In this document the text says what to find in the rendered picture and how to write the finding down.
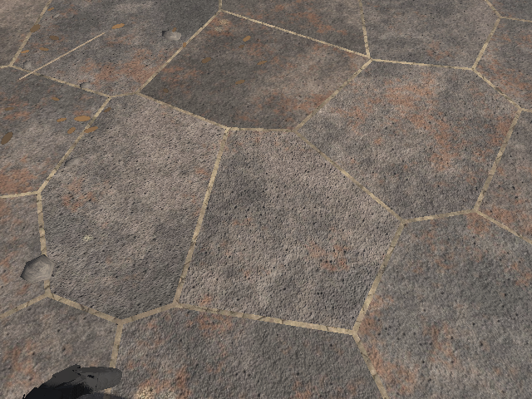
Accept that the left robot hand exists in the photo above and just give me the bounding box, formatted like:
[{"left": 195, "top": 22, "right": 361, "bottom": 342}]
[{"left": 22, "top": 364, "right": 122, "bottom": 399}]

